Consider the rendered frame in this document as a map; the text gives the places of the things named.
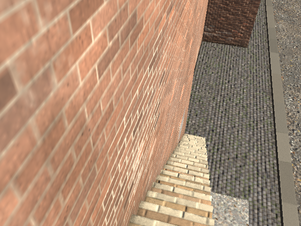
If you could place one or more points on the stairs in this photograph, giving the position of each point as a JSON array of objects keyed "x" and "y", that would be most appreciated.
[{"x": 181, "y": 194}]

